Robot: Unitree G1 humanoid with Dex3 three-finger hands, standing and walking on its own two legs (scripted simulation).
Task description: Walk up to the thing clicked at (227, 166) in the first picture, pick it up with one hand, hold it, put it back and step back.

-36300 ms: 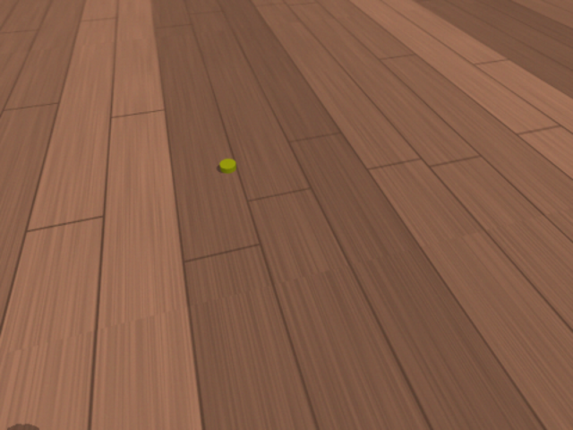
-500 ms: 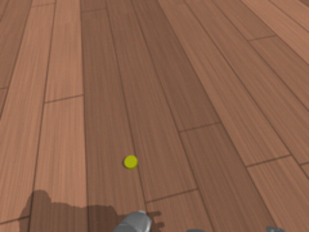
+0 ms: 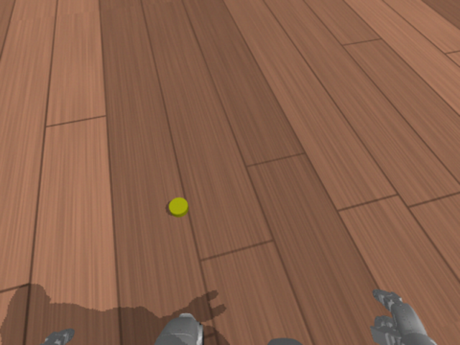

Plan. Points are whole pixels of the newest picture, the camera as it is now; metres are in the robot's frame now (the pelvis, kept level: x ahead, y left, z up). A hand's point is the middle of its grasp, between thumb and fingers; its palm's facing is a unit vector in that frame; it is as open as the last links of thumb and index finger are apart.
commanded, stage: step back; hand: left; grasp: from above
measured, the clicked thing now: (178, 207) +0.71 +0.25 -0.74
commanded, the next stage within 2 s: stand in 1.92 s
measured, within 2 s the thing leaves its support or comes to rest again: neither
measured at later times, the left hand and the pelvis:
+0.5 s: hand out of the picture -0.06 +0.28 -0.13, palm faces +0.09 -0.91 -0.40, open 7.4 cm; pelvis -0.17 +0.00 +0.01, yaw +5 degrees
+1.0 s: hand out of the picture -0.29 +0.25 -0.12, palm faces +0.09 -0.89 -0.45, open 7.4 cm; pelvis -0.33 -0.04 +0.01, yaw +5 degrees
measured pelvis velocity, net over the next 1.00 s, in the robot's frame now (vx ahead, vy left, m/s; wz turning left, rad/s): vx -0.33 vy -0.04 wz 0.08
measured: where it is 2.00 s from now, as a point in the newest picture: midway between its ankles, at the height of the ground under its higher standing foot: outside the picture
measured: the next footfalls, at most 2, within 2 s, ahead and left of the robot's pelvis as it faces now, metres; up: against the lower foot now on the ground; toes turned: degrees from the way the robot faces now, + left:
left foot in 0.36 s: -0.10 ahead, +0.11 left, +0.00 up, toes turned +3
right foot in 0.72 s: -0.27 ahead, -0.15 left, +0.00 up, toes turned +4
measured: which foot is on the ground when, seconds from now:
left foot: down 0.00-0.04, up 0.06-0.34, down 0.36-0.76, up 0.78-1.00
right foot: down 0.00-0.38, up 0.40-0.70, down 0.72-1.00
